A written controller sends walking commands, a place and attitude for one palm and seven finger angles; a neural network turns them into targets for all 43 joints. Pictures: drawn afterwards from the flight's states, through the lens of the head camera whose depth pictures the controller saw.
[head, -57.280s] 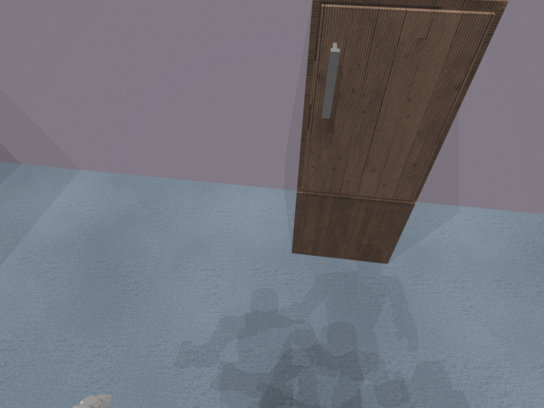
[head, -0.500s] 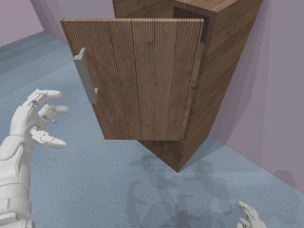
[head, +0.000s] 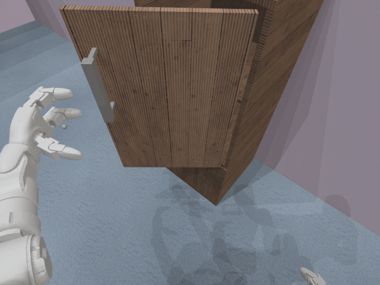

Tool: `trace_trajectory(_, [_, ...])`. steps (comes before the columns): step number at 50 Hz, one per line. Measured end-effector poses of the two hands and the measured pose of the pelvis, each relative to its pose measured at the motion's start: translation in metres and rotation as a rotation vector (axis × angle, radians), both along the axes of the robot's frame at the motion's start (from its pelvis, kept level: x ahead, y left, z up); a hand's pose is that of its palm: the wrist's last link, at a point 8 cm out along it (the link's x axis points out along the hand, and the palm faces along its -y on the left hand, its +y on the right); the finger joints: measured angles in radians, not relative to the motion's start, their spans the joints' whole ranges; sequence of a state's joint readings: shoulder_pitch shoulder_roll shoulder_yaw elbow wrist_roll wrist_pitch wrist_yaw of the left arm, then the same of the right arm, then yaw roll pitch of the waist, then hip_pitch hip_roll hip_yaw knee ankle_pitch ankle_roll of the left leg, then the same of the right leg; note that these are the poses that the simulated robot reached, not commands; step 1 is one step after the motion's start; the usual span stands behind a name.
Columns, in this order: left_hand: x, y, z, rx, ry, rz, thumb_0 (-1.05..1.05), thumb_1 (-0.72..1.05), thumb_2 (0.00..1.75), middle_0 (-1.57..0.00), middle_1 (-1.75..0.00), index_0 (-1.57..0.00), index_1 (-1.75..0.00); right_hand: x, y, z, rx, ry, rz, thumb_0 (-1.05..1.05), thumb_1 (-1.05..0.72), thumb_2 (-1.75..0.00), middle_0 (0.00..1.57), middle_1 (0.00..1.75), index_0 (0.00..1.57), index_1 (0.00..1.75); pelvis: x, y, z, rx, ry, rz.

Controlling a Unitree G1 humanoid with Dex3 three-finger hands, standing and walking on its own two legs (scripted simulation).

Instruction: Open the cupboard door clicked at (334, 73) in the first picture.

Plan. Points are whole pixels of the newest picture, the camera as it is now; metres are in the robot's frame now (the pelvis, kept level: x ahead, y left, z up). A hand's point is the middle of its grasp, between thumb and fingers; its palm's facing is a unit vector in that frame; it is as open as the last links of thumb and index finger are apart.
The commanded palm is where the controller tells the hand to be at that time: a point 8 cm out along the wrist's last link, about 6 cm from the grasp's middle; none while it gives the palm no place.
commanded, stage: move the hooked fingers beside the handle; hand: left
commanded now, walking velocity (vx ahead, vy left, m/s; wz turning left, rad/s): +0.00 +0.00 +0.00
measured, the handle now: (102, 88) +0.54 +0.22 +0.10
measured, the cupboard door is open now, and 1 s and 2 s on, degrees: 40 40 40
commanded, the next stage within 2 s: slide the fingers in behind the handle in 1.46 s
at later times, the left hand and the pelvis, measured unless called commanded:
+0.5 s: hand (70, 106) +0.46 +0.26 +0.12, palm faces +0.01 -1.00 -0.03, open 14.0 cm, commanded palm +0.44 +0.32 +0.11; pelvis +0.00 +0.01 -0.01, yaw +0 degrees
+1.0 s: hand (73, 101) +0.48 +0.27 +0.11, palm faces +0.00 -1.00 -0.01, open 14.0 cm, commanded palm +0.46 +0.32 +0.10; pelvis +0.01 +0.01 -0.01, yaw -2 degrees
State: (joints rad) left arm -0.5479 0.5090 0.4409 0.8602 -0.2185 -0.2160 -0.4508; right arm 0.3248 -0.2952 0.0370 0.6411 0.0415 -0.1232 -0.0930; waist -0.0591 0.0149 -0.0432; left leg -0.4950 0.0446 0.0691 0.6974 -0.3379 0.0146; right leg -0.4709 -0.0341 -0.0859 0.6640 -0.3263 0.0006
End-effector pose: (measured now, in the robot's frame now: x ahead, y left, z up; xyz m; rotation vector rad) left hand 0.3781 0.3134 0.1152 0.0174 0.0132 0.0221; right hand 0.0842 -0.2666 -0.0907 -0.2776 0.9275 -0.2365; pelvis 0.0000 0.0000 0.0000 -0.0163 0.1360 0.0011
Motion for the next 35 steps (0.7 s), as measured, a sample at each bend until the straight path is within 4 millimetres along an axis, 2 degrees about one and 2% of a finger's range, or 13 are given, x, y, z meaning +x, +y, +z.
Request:
trace_trajectory(5, [0.012,0.003,0.006,-0.005,-0.019,0.003,-0.01,-0.50,0.30,-0.30,-1.20,-0.30,-1.20,-0.011,0.002,-0.002,0.004,0.037,-0.021,0.01,-0.90,-0.89,0.20,0.30,0.20,0.30,0.002,0.002,-0.001,-0.003,0.011,-0.005])
trace_trajectory(16, [0.031,0.004,0.001,-0.006,-0.005,-0.006,-0.01,-0.50,0.30,-0.30,-1.20,-0.30,-1.20,-0.040,0.002,-0.011,-0.001,0.155,-0.052,0.00,-0.90,-0.89,0.20,0.30,0.20,0.30,0.000,0.006,-0.004,-0.007,0.042,-0.006])
trace_trajectory(30, [0.069,0.002,0.005,-0.015,-0.009,-0.018,-0.01,-0.50,0.30,-0.30,-1.20,-0.30,-1.20,-0.077,-0.002,-0.013,-0.025,0.277,-0.111,0.00,-0.90,-0.89,0.20,0.30,0.20,0.30,-0.002,0.007,-0.009,-0.015,0.095,-0.012])
trace_trajectory(35, [0.080,0.004,-0.001,-0.016,0.034,-0.013,-0.01,-0.50,0.30,-0.30,-1.20,-0.30,-1.20,-0.088,-0.002,-0.013,-0.025,0.316,-0.132,0.00,-0.90,-0.89,0.20,0.30,0.20,0.30,-0.001,0.007,-0.011,-0.016,0.114,-0.015])
